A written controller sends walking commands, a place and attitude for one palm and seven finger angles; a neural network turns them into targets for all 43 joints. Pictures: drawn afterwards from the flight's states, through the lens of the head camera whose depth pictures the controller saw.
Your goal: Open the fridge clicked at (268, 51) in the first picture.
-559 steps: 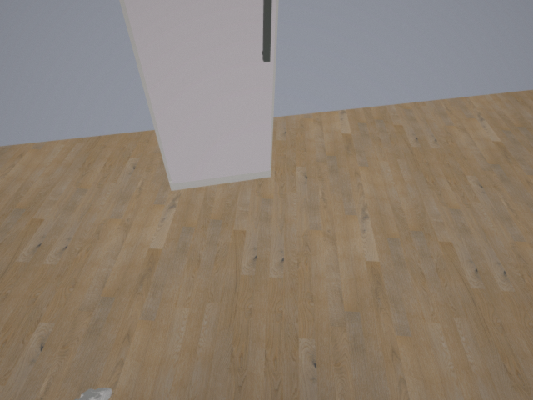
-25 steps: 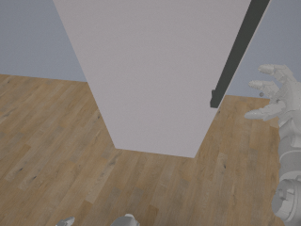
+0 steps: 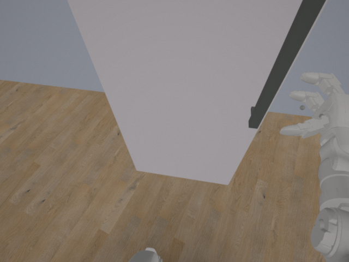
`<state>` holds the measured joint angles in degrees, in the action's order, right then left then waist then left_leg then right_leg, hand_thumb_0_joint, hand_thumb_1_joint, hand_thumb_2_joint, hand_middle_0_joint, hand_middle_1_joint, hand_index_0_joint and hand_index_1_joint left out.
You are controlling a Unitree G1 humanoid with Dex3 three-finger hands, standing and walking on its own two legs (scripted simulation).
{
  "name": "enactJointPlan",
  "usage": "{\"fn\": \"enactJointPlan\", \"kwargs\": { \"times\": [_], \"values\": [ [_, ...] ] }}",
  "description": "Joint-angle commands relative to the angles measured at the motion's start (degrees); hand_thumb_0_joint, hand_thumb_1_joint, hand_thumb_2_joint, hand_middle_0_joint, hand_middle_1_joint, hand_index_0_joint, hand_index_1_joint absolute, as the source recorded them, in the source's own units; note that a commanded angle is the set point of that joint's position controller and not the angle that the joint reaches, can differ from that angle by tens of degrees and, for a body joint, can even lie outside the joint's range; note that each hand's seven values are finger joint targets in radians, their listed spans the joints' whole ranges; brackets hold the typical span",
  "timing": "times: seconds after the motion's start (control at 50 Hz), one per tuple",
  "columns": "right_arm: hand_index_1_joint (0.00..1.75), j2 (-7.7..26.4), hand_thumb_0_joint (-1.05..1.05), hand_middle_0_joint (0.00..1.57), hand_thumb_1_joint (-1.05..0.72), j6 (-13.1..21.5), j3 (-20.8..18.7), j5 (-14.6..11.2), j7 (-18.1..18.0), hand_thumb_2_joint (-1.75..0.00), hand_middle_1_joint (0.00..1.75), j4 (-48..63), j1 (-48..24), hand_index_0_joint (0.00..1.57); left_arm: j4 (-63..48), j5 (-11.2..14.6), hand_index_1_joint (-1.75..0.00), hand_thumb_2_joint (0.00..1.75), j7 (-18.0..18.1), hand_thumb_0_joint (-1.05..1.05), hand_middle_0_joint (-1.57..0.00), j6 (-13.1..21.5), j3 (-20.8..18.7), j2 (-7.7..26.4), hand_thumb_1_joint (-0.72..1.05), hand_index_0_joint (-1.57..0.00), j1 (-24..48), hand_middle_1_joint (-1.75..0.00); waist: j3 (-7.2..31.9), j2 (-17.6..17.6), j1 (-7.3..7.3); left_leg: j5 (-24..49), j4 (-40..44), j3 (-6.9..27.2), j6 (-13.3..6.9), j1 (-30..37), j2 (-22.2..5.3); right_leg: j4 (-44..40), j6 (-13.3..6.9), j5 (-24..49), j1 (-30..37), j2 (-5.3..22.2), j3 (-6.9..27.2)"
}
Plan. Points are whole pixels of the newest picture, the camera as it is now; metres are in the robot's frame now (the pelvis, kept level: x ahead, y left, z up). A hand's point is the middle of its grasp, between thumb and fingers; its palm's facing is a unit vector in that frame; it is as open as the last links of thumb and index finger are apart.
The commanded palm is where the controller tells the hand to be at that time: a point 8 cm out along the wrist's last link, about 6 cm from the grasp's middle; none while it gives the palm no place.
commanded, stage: move the hooked fingers beside the handle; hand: right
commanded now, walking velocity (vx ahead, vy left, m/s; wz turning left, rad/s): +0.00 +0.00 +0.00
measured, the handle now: (287, 43) +0.52 -0.14 +0.22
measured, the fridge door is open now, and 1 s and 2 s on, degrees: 0 0 0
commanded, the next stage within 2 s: feel for the door with the fingertips in 0.48 s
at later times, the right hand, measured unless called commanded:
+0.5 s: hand (298, 105) +0.46 -0.20 +0.11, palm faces +0.02 +1.00 -0.01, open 14.0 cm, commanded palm +0.44 -0.25 +0.11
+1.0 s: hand (277, 103) +0.46 -0.15 +0.11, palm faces +0.01 +1.00 +0.00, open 14.0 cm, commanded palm +0.44 -0.21 +0.11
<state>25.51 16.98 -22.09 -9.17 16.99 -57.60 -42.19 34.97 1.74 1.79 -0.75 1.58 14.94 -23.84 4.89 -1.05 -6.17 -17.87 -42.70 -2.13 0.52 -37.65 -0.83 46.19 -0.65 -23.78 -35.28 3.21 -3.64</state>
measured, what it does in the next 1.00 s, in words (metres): stands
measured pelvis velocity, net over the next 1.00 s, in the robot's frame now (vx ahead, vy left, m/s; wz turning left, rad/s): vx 0.00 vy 0.01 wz -0.01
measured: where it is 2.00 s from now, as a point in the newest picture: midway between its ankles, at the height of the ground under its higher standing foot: outside the picture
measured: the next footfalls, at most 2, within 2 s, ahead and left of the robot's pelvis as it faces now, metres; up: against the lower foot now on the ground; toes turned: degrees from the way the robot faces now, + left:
none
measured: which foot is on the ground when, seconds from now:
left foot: down 0.00-1.00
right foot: down 0.00-1.00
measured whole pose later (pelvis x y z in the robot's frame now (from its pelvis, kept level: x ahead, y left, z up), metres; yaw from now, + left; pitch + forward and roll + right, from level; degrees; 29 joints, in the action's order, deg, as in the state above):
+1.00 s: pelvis +0.00 +0.01 +0.00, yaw -1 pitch +13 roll +1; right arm 19.3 17.8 -17.2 -7.4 10.2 -56.4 -43.5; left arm 35.5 1.3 0.9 -0.5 0.9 14.6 -22.3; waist 5.1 -1.2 -6.0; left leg -18.5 -43.4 -2.8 -0.2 -37.5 -0.9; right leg 46.0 0.1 -23.6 -35.0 3.1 -2.8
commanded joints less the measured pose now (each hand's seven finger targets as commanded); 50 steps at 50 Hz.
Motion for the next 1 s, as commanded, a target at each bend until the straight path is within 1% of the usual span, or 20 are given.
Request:
{"fn": "enactJointPlan", "kwargs": {
  "times": [0.0, 0.06, 0.1, 0.12, 0.16, 0.2, 0.24, 0.26, 0.3, 0.4, 0.46, 0.5, 0.54, 0.62, 0.64, 0.7, 0.74, 0.82, 0.9, 0.98],
  "values": [
    [1.20, 12.9, 0.00, 0.30, 0.50, 3.7, 0.4, -1.6, 0.6, -0.30, 1.20, 14.2, -27.1, 0.30, -5.1, -0.1, -0.30, 0.90, 1.4, 0.00, -0.20, 1.9, -3.6, 9.7, 0.90, -0.20, -3.7, -0.30, 20.8, -3.5, -0.06, 17.7, 2.8, 0.1, -1.8, 13.2, 2.6, -5.7, -0.6, 19.8, 9.7, -2.1, 3.2],
    [1.20, 12.5, 0.00, 0.30, 0.50, 3.6, 0.7, -1.3, 0.5, -0.30, 1.20, 11.8, -28.6, 0.30, -4.0, -0.2, -0.30, 0.90, 1.6, 0.00, -0.20, 2.2, -3.6, 9.8, 0.90, -0.20, -3.7, -0.30, 19.8, -1.7, -0.74, 16.5, 3.0, 0.0, -1.5, 11.8, 2.5, -5.7, -0.6, 18.2, 9.3, -2.1, 3.6],
    [1.20, 10.5, 0.00, 0.30, 0.50, 4.1, 2.4, -1.6, 0.6, -0.30, 1.20, 13.5, -29.3, 0.30, -4.3, -0.2, -0.30, 0.90, 1.5, 0.00, -0.20, 2.4, -3.5, 9.5, 0.90, -0.20, -3.3, -0.30, 20.6, -4.5, -0.49, 16.8, 2.7, -0.1, -1.9, 11.4, 2.4, -5.4, -0.5, 19.5, 10.9, -2.3, 3.7],
    [1.20, 10.4, 0.00, 0.30, 0.50, 4.1, 2.5, -1.4, 0.5, -0.30, 1.20, 13.3, -28.7, 0.30, -4.0, -0.2, -0.30, 0.90, 1.4, 0.00, -0.20, 2.5, -3.6, 9.6, 0.90, -0.20, -3.3, -0.30, 22.0, -4.1, -0.38, 17.4, 2.4, -0.3, -1.9, 11.2, 2.4, -5.3, -0.3, 20.9, 12.1, -2.1, 4.2],
    [1.20, 9.5, 0.00, 0.30, 0.50, 3.4, 2.9, -1.4, 0.2, -0.30, 1.20, 11.0, -27.6, 0.30, -3.9, -0.2, -0.30, 0.90, 1.2, 0.00, -0.20, 2.3, -3.4, 9.6, 0.90, -0.20, -3.0, -0.30, 20.2, -3.7, -0.32, 16.7, 2.5, -0.4, -1.8, 10.5, 2.3, -5.4, -0.1, 19.8, 10.6, -2.2, 4.0],
    [1.20, 11.3, 0.00, 0.30, 0.50, 3.0, 1.5, -1.3, -0.4, -0.30, 1.20, 8.2, -28.6, 0.30, -3.7, -0.3, -0.30, 0.90, 1.4, 0.00, -0.20, 2.2, -3.3, 9.8, 0.90, -0.20, -3.3, -0.30, 17.1, 0.5, -0.73, 15.4, 2.8, -0.4, -1.7, 11.4, 2.2, -5.5, -0.5, 17.0, 7.0, -2.4, 4.0],
    [1.20, 13.6, 0.00, 0.30, 0.50, 3.2, 0.2, -0.4, -0.9, -0.30, 1.20, 9.2, -29.2, 0.30, -4.4, -0.3, -0.30, 0.90, 1.4, 0.00, -0.20, 2.1, -3.3, 9.9, 0.90, -0.20, -2.8, -0.30, 19.6, -1.6, -0.01, 15.8, 2.3, 0.2, -1.6, 12.2, 2.0, -5.5, -0.5, 16.6, 6.9, -2.6, 3.7],
    [1.20, 12.5, 0.00, 0.30, 0.50, 3.3, 1.2, -0.1, -1.0, -0.30, 1.20, 9.3, -29.5, 0.30, -4.6, -0.3, -0.30, 0.90, 1.3, 0.00, -0.20, 2.1, -3.1, 9.6, 0.90, -0.20, -2.5, -0.30, 19.8, -3.1, -0.14, 15.6, 2.3, 0.3, -1.6, 11.7, 1.9, -5.4, -0.5, 16.5, 7.4, -2.7, 3.6],
    [1.20, 14.7, 0.00, 0.30, 0.50, 4.1, -0.3, 0.0, -1.4, -0.30, 1.20, 9.1, -29.9, 0.30, -4.8, -0.4, -0.30, 0.90, 1.4, 0.00, -0.20, 2.0, -3.1, 9.8, 0.90, -0.20, -2.6, -0.30, 19.8, -1.0, -0.23, 15.2, 2.2, 0.5, -1.6, 13.0, 2.0, -5.1, -0.7, 15.7, 6.0, -2.7, 3.6],
    [1.20, 16.2, 0.00, 0.30, 0.50, 5.2, -1.0, 0.1, -0.9, -0.30, 1.20, 9.6, -31.8, 0.30, -4.8, -0.4, -0.30, 0.90, 1.5, 0.00, -0.20, 2.1, -3.1, 9.9, 0.90, -0.20, -3.1, -0.30, 22.9, -2.8, -0.21, 16.1, 1.7, 0.7, -1.7, 13.7, 2.1, -4.6, -0.7, 16.5, 7.0, -2.7, 3.7],
    [1.20, 12.9, 0.00, 0.30, 0.50, 4.7, 1.7, -0.2, 0.0, -0.30, 1.20, 9.0, -32.5, 0.30, -4.3, -0.2, -0.30, 0.90, 1.4, 0.00, -0.20, 2.1, -3.1, 9.8, 0.90, -0.20, -3.2, -0.30, 22.4, -4.6, -0.98, 16.3, 1.9, 0.5, -1.6, 11.4, 2.3, -4.5, -0.4, 17.3, 8.6, -2.5, 3.9],
    [1.20, 12.7, 0.00, 0.30, 0.50, 4.0, 1.5, -0.8, 0.1, -0.30, 1.20, 7.0, -31.5, 0.30, -4.1, -0.3, -0.30, 0.90, 1.5, 0.00, -0.20, 2.1, -3.1, 10.0, 0.90, -0.20, -3.8, -0.30, 20.7, -1.6, -1.34, 15.6, 2.3, 0.3, -1.6, 11.5, 2.4, -4.6, -0.7, 16.4, 7.0, -2.4, 3.9],
    [1.20, 13.3, 0.00, 0.30, 0.50, 3.3, 1.3, -0.4, 0.1, -0.30, 1.20, 5.8, -32.5, 0.30, -3.7, -0.3, -0.30, 0.90, 1.5, 0.00, -0.20, 2.0, -3.1, 10.3, 0.90, -0.20, -4.2, -0.30, 19.9, -1.3, -1.59, 13.8, 2.5, 0.3, -1.4, 10.8, 2.2, -5.0, -0.7, 14.2, 5.6, -2.5, 4.0],
    [1.20, 10.8, 0.00, 0.30, 0.50, 4.5, 1.9, -0.7, -1.0, -0.30, 1.20, 11.4, -31.8, 0.30, -3.9, -0.8, -0.30, 0.90, 0.9, 0.00, -0.20, 2.2, -3.8, 9.7, 0.90, -0.20, -4.9, -0.30, 26.3, -4.7, -0.56, 17.9, 1.4, 0.0, -1.6, 11.3, 2.5, -4.1, -0.3, 20.9, 11.1, -2.3, 4.1],
    [1.20, 10.7, 0.00, 0.30, 0.50, 4.5, 1.5, -0.9, -1.4, -0.30, 1.20, 11.1, -30.0, 0.30, -3.8, -0.7, -0.30, 0.90, 0.7, 0.00, -0.20, 2.1, -3.9, 9.6, 0.90, -0.20, -4.9, -0.30, 26.3, -3.6, -0.16, 18.9, 1.6, 0.2, -1.6, 12.5, 2.5, -4.0, -0.3, 21.3, 10.4, -2.3, 3.8],
    [1.20, 10.3, 0.00, 0.30, 0.50, 3.7, 1.2, -0.7, -2.6, -0.30, 1.20, 9.8, -26.3, 0.30, -4.3, -0.7, -0.30, 0.90, 0.4, 0.00, -0.20, 1.7, -3.7, 9.5, 0.90, -0.20, -4.9, -0.30, 22.6, -0.6, 0.21, 19.5, 1.8, 0.0, -1.6, 14.4, 2.6, -4.7, -0.6, 20.2, 6.7, -2.5, 3.2],
    [1.20, 10.5, 0.00, 0.30, 0.50, 3.4, 1.2, 0.3, -3.6, -0.30, 1.20, 10.6, -26.3, 0.30, -4.5, -0.6, -0.30, 0.90, 0.2, 0.00, -0.20, 1.5, -3.8, 9.4, 0.90, -0.20, -4.4, -0.30, 21.4, -2.1, 0.63, 18.5, 2.1, 0.2, -1.5, 13.7, 2.3, -5.2, -0.5, 18.6, 6.3, -2.6, 2.9],
    [1.20, 10.5, 0.00, 0.30, 0.50, 4.4, 0.7, 0.5, -5.6, -0.30, 1.20, 14.2, -27.8, 0.30, -4.9, -0.7, -0.30, 0.90, 0.0, 0.00, -0.20, 1.6, -3.9, 9.0, 0.90, -0.20, -4.1, -0.30, 23.4, -1.2, 0.53, 19.6, 2.0, 0.4, -1.5, 15.8, 2.5, -5.3, -0.6, 19.3, 7.3, -2.6, 2.8],
    [1.20, 5.9, 0.00, 0.30, 0.50, 5.1, 4.3, 0.8, -6.5, -0.30, 1.20, 15.3, -28.3, 0.30, -4.8, -0.7, -0.30, 0.90, -0.1, 0.00, -0.20, 1.9, -4.0, 8.5, 0.90, -0.20, -3.6, -0.30, 21.8, -1.5, -0.17, 18.7, 2.3, 0.2, -1.7, 14.1, 2.5, -5.3, -0.5, 18.7, 8.7, -2.6, 2.8],
    [1.20, 8.4, 0.00, 0.30, 0.50, 4.4, 2.1, 1.5, -7.4, -0.30, 1.20, 11.6, -28.3, 0.30, -3.9, -0.7, -0.30, 0.90, 0.1, 0.00, -0.20, 1.8, -3.8, 8.7, 0.90, -0.20, -3.4, -0.30, 20.5, -0.5, 0.16, 18.6, 2.6, 0.4, -1.5, 14.6, 2.3, -5.6, -0.5, 17.3, 7.1, -2.8, 2.7]
  ]
}}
